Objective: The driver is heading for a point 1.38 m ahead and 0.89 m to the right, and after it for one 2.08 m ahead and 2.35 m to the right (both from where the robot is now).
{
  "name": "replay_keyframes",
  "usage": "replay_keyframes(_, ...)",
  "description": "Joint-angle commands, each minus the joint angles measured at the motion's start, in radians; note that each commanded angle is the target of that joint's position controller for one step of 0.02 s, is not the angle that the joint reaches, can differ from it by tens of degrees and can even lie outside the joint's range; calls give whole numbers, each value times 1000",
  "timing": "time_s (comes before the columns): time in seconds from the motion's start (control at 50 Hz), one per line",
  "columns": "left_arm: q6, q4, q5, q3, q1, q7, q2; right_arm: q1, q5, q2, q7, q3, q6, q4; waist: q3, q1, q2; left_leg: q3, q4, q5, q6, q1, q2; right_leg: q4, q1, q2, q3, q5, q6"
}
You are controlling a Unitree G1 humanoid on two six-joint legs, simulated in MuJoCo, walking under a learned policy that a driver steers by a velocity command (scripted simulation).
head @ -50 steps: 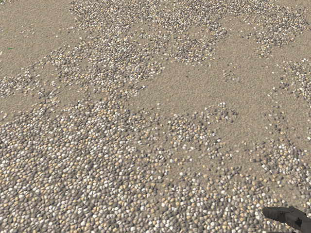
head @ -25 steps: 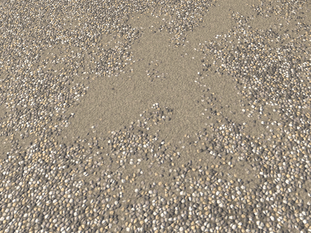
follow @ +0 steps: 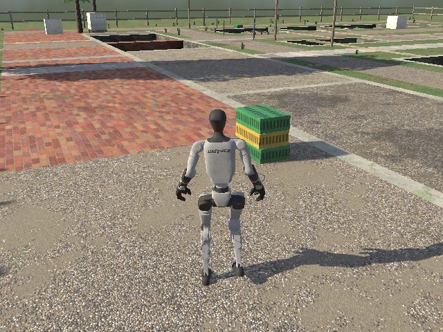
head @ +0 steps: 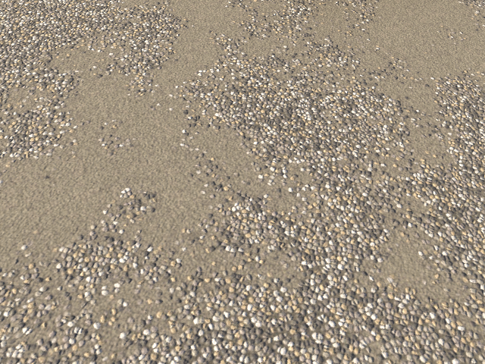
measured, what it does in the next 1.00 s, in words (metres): steps on the spot, turning right: right foot, then left foot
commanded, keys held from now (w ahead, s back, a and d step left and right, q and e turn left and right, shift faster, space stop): e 1.00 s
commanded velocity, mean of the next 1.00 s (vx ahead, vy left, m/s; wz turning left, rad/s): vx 0.00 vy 0.00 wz -0.60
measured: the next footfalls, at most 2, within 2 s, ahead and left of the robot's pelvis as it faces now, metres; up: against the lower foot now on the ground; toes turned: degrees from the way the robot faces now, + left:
right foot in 0.28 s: +0.01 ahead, -0.16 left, +0.00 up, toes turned -12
left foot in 0.76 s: +0.10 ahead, +0.05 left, +0.00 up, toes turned -32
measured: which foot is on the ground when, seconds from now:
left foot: down 0.00-0.28, up 0.30-0.74, down 0.76-1.00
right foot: up 0.00-0.26, down 0.28-0.78, up 0.80-1.00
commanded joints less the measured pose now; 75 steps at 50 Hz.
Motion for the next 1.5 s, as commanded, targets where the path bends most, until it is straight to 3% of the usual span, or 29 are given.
replay_keyframes(0.02,-1,-71,-10,22,-3,-3,62,-60,2,-135,-19,-26,-3,-85,-47,2,198,-149,-157,306,191,134,229,65,-111,-59,-42,54,41)
replay_keyframes(0.12,-4,-118,0,-3,-70,-18,25,-12,4,-199,-16,-48,13,-79,-94,-48,231,-89,-143,372,212,212,284,-199,-15,-121,-104,30,45)
replay_keyframes(0.24,9,-105,-5,12,12,-39,43,-41,44,-227,5,-59,10,-73,-102,6,234,-14,-46,364,151,149,305,-559,226,-93,-190,172,-40)
replay_keyframes(0.26,9,-88,-3,21,54,-36,53,-24,51,-202,6,-53,7,-62,-112,24,204,24,26,303,103,100,279,-663,327,-69,-190,257,-73)
replay_keyframes(0.28,6,-82,-2,41,96,-25,109,31,34,-155,12,-41,4,-44,-132,26,58,107,197,141,21,-39,216,-728,491,-130,-67,478,-118)
replay_keyframes(0.3,-1,-110,5,62,111,-8,238,21,-32,-79,18,-11,2,-94,-138,-7,-285,158,529,-422,-83,-361,73,-700,645,-413,323,910,-260)
replay_keyframes(0.32,-29,-119,43,50,127,-24,208,-84,-12,-133,6,-26,-2,-123,-199,82,-202,-18,702,-466,-90,-419,17,-738,543,-488,414,844,-415)
replay_keyframes(0.34,-50,-109,44,37,93,-30,177,-109,15,-166,-1,-37,2,-124,-151,65,-117,-55,762,-389,-77,-431,37,-758,505,-429,325,741,-386)
replay_keyframes(0.38,-56,-105,10,20,0,-19,121,-79,10,-172,-13,-45,9,-96,-101,17,-60,-76,713,-229,-67,-429,59,-760,452,-331,225,588,-286)
replay_keyframes(0.52,-44,-101,11,9,-13,8,118,-68,10,-128,-8,-32,6,-96,-117,9,-82,-80,495,-88,-104,-335,0,-760,422,-263,229,508,-280)
replay_keyframes(0.64,-29,-103,11,18,-27,0,139,-82,19,-129,9,-30,-10,-110,-103,26,-103,-98,289,-137,-90,-210,-37,-732,354,-249,349,414,-287)
replay_keyframes(0.74,-15,-110,-11,15,-78,-2,128,-6,22,-131,27,-37,-32,-100,-130,-22,-105,-82,-21,-5,-49,-28,-51,-651,350,-196,413,493,-235)
replay_keyframes(0.76,-14,-109,-14,10,-68,2,107,25,14,-156,25,-45,-34,-93,-142,-29,-71,-110,-98,116,-23,81,10,-607,287,-157,384,391,-189)
replay_keyframes(0.78,-14,-104,0,-5,-10,1,50,36,-2,-220,18,-57,-28,-104,-175,7,129,-291,-130,246,55,203,217,-409,165,-55,251,82,-124)
replay_keyframes(0.8,-23,-128,-8,8,-13,4,86,23,-31,-263,19,-62,-22,-98,-100,25,353,-521,-170,383,236,153,378,-213,-34,75,66,-227,-65)
replay_keyframes(0.82,-29,-106,9,33,21,6,162,-10,-23,-213,15,-50,-27,-123,-93,25,266,-512,-168,373,293,115,422,-5,-47,-7,69,-204,-23)
replay_keyframes(0.84,-25,-79,-1,45,30,2,180,-58,-13,-160,6,-34,-25,-134,-74,39,208,-398,-153,334,250,93,356,66,-46,-25,57,-130,-6)
replay_keyframes(0.88,-5,-51,-2,39,44,6,130,-94,8,-135,-6,-25,-18,-144,-44,34,176,-257,-140,280,188,109,262,136,-86,-37,32,-18,29)
replay_keyframes(0.98,-4,-98,-11,7,-54,-6,52,-1,-3,-165,-22,-32,6,-125,-71,-39,214,-135,-143,373,217,232,257,-47,-99,-90,-59,33,66)
replay_keyframes(1.1,-4,-103,1,-8,-35,-23,39,-10,25,-222,5,-48,16,-110,-101,-35,238,-80,-111,433,217,173,289,-368,141,-95,-140,26,24)
replay_keyframes(1.16,-4,-62,5,-2,56,-27,42,-20,53,-196,11,-33,11,-90,-105,24,204,-42,-6,361,142,101,258,-714,356,-62,-163,274,-48)
replay_keyframes(1.18,-5,-62,7,5,73,-20,77,40,38,-148,16,-16,3,-66,-132,19,108,13,82,223,60,3,212,-768,507,-118,-70,447,-77)
replay_keyframes(1.2,-6,-88,18,17,82,-3,171,52,-29,-57,28,22,-6,-99,-186,-17,-212,105,340,-275,-53,-214,105,-730,667,-393,250,863,-176)
replay_keyframes(1.22,-27,-92,49,-1,61,-13,127,-22,-5,-116,14,2,0,-110,-177,37,-184,7,488,-435,-83,-253,61,-738,499,-483,305,836,-357)
replay_keyframes(1.24,-46,-83,51,-10,33,-23,97,-31,19,-169,6,-15,9,-101,-134,37,-112,-26,568,-407,-88,-250,73,-758,452,-425,238,747,-361)
replay_keyframes(1.28,-62,-61,33,-18,-33,-24,73,-4,18,-164,-3,-23,22,-67,-94,9,-90,-46,578,-297,-91,-268,80,-766,436,-328,142,610,-278)
replay_keyframes(1.36,-67,-36,30,-40,-79,-15,19,47,20,-124,-4,-14,29,-41,-104,-16,-87,-39,500,-163,-115,-167,69,-764,399,-280,63,673,-268)
replay_keyframes(1.46,-58,9,31,-39,-75,-19,29,7,18,-107,-5,3,29,-48,-83,19,-87,-23,226,-181,-102,-62,58,-759,387,-288,114,511,-282)
replay_keyframes(1.5,-58,27,23,-48,-99,-20,13,46,16,-100,-3,6,24,-29,-75,-10,-69,-12,57,-62,-84,23,48,-751,350,-271,122,425,-260)
Velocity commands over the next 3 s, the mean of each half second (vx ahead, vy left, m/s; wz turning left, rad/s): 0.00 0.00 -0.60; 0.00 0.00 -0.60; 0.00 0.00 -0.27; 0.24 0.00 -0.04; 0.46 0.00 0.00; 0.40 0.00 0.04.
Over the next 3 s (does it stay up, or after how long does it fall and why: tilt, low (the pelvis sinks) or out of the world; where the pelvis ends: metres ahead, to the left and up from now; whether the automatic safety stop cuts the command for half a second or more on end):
stays up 0.44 -0.47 0.00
